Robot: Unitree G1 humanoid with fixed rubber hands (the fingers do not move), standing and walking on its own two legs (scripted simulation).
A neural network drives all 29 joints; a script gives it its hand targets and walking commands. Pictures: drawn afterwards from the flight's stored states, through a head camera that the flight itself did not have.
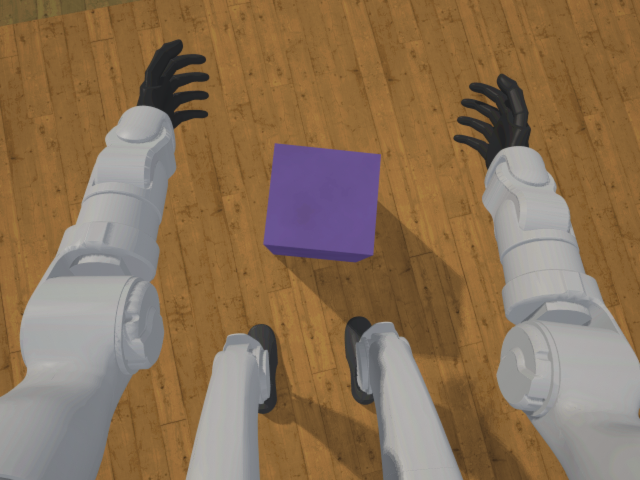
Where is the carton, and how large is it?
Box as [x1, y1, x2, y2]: [263, 143, 380, 261]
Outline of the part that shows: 275,143 263,244 274,254 346,261 357,261 372,255 380,154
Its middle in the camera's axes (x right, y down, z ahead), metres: +0.01 -0.06 +0.87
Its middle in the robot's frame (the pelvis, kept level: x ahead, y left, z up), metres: +0.49 -0.04 -0.51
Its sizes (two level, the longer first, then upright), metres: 0.210 0.200 0.250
